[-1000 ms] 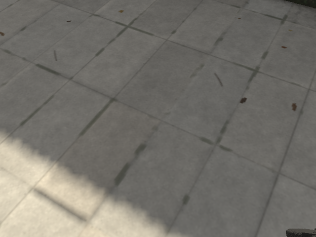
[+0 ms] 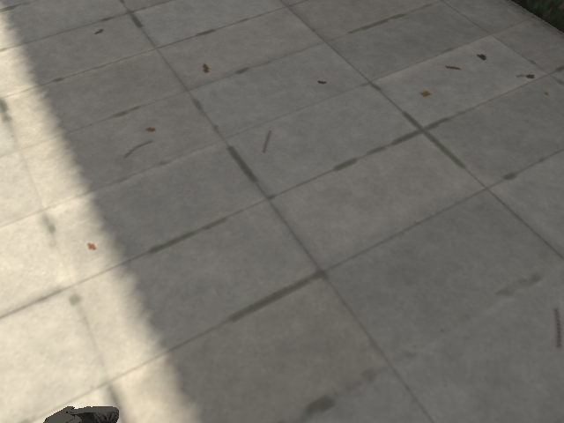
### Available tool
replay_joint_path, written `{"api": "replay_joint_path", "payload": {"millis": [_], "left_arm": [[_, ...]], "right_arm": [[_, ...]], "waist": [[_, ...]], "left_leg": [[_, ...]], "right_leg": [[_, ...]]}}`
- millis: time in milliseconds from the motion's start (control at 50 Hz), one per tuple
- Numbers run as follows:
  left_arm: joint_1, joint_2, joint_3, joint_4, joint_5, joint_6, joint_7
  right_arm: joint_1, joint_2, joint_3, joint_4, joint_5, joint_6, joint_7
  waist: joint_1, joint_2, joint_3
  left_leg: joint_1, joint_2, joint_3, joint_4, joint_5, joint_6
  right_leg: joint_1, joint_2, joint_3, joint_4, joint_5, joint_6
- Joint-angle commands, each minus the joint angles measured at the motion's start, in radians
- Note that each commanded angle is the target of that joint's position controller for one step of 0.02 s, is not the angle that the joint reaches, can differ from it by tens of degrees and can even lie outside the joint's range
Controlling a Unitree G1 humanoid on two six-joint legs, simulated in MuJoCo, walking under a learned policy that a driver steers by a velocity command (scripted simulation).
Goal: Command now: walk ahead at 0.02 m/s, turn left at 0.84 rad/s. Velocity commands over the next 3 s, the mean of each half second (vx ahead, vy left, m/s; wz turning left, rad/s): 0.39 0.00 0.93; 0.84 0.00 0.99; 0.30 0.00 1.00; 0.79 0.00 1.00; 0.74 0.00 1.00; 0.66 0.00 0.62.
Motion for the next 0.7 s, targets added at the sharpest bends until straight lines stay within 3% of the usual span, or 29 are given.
{"api": "replay_joint_path", "payload": {"millis": [20,40,60,80,120,180,240,400,500,540,560,580,600,620,640,660,680,700], "left_arm": [[0.062,0.201,0.06,-0.059,0.052,0.006,0.007],[-0.003,0.143,0.043,-0.082,0.05,0.001,0.016],[-0.055,0.113,0.036,-0.092,0.038,-0.001,0.022],[-0.075,0.096,0.031,-0.095,0.021,-0.002,0.031],[-0.059,0.092,0.024,-0.089,0.02,0.001,0.044],[0.102,0.135,0.039,-0.048,0.006,-0.005,0.05],[0.161,0.169,0.053,-0.027,0.002,-0.028,0.043],[0.208,0.204,0.073,0.033,0.006,-0.06,0.019],[0.212,0.238,0.085,0.067,-0.006,-0.054,0.0],[0.17,0.262,0.089,0.067,-0.01,-0.046,-0.012],[0.152,0.283,0.093,0.066,-0.017,-0.042,-0.016],[0.128,0.296,0.093,0.064,-0.027,-0.035,-0.02],[0.11,0.271,0.082,0.048,-0.027,-0.033,-0.017],[0.117,0.078,0.022,0.024,0.018,-0.047,-0.012],[0.11,0.062,0.005,-0.086,-0.002,-0.098,-0.006],[-0.025,0.202,0.028,-0.128,-0.05,-0.137,0.001],[-0.055,0.198,0.024,-0.14,-0.068,-0.159,0.002],[-0.023,0.167,0.012,-0.109,-0.04,-0.17,0.007]], "right_arm": [[0.047,-0.142,-0.043,-0.092,-0.019,-0.034,0.006],[0.038,-0.194,-0.062,-0.071,-0.012,-0.031,0.008],[0.059,-0.178,-0.063,-0.047,-0.012,-0.018,0.002],[0.073,-0.156,-0.059,-0.037,-0.018,-0.006,-0.002],[0.052,-0.114,-0.045,-0.054,-0.01,0.001,0.004],[-0.052,-0.103,-0.027,-0.116,-0.003,-0.017,0.025],[-0.085,-0.096,-0.022,-0.136,-0.004,-0.037,0.043],[-0.135,-0.029,0.012,-0.154,0.007,-0.061,0.074],[-0.176,-0.027,0.03,-0.168,0.014,-0.059,0.095],[-0.14,-0.048,0.027,-0.156,0.018,-0.054,0.099],[-0.06,-0.079,0.012,-0.13,0.022,-0.052,0.094],[0.099,-0.13,-0.019,-0.085,0.032,-0.052,0.087],[0.362,-0.223,-0.073,0.005,0.038,-0.052,0.075],[0.421,-0.31,-0.089,0.062,0.041,-0.048,0.067],[0.311,-0.347,-0.064,-0.023,0.02,-0.084,0.082],[0.281,-0.247,-0.036,-0.054,0.01,-0.12,0.104],[0.302,-0.224,-0.031,-0.034,0.0,-0.141,0.104],[0.263,-0.199,-0.019,-0.031,-0.01,-0.154,0.102]], "waist": [[0.015,-0.254,-0.133],[-0.004,-0.163,-0.094],[-0.024,-0.118,-0.068],[-0.022,-0.122,-0.054],[-0.003,-0.139,-0.032],[0.09,-0.175,-0.068],[0.112,-0.151,-0.045],[0.098,-0.128,0.066],[0.078,-0.111,0.128],[0.032,-0.108,0.116],[-0.018,-0.128,0.065],[-0.119,-0.12,-0.033],[-0.243,-0.059,-0.151],[-0.18,0.258,-0.027],[-0.058,0.414,-0.224],[-0.108,0.18,-0.19],[-0.089,0.114,-0.111],[-0.042,0.032,-0.076]], "left_leg": [[-0.287,0.028,0.036,0.403,-0.306,-0.017],[-0.27,0.056,0.065,0.504,-0.234,-0.028],[-0.269,0.068,0.087,0.546,-0.166,-0.036],[-0.29,0.078,0.1,0.603,-0.105,-0.045],[-0.298,0.102,0.165,0.651,-0.04,-0.065],[-0.435,0.173,0.223,0.577,0.012,-0.074],[-0.516,0.208,0.223,0.536,0.01,-0.059],[-0.486,0.265,0.26,0.413,0.09,0.004],[-0.426,0.281,0.313,0.315,0.035,0.074],[-0.271,0.245,0.379,0.26,-0.024,0.116],[-0.112,0.177,0.448,0.259,-0.062,0.132],[0.132,0.091,0.509,0.216,-0.048,0.162],[0.528,0.005,0.497,0.169,-0.015,0.216],[0.648,0.143,0.16,0.06,-0.064,0.26],[0.728,0.29,-0.52,-0.276,-0.487,0.43],[0.707,0.375,-0.614,-0.43,-0.523,0.394],[0.663,0.402,-0.594,-0.444,-0.465,0.398],[0.536,0.376,-0.507,-0.405,-0.352,0.372]], "right_leg": [[0.246,-0.522,0.454,-0.227,0.369,-0.247],[0.196,-0.461,0.344,-0.218,0.337,-0.227],[0.17,-0.38,0.238,-0.209,0.277,-0.184],[0.173,-0.342,0.168,-0.203,0.259,-0.163],[0.152,-0.305,0.052,-0.215,0.321,-0.172],[0.32,-0.368,0.112,-0.326,-0.135,-0.181],[0.403,-0.419,0.127,-0.373,-0.298,-0.17],[0.373,-0.445,-0.099,-0.417,-0.214,-0.139],[0.408,-0.449,-0.254,-0.423,-0.138,-0.111],[0.374,-0.416,-0.345,-0.363,0.058,-0.092],[0.342,-0.401,-0.383,-0.246,0.355,-0.086],[0.294,-0.378,-0.426,-0.011,0.687,-0.071],[0.083,-0.335,-0.43,0.359,0.799,-0.037],[-0.322,-0.226,-0.355,0.803,-0.211,0.032],[-0.576,-0.053,-0.068,1.052,-0.395,0.035],[-0.66,-0.089,0.043,1.051,-0.248,0.006],[-0.716,-0.102,0.028,1.011,-0.171,-0.019],[-0.642,-0.148,0.06,0.928,-0.111,-0.032]]}}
